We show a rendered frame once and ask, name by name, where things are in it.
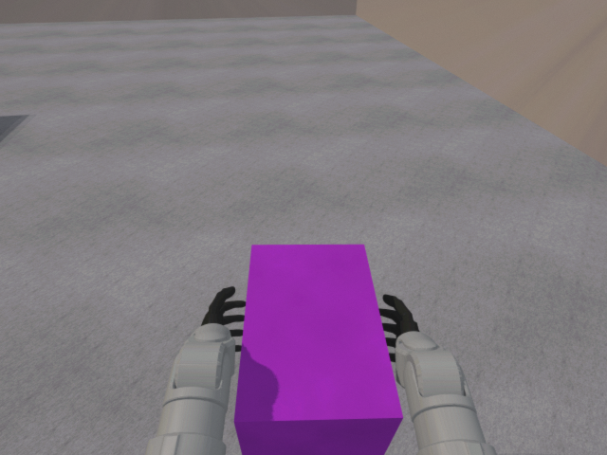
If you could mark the robot left forearm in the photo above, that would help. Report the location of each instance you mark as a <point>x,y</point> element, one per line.
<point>197,395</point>

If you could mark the robot left hand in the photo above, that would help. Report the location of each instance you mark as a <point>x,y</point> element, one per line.
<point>218,308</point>

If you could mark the robot right hand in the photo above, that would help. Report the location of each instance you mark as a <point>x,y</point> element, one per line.
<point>401,316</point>

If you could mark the robot right forearm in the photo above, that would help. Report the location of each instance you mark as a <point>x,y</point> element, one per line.
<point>441,407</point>

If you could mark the carton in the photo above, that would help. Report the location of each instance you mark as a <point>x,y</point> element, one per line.
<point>315,375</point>

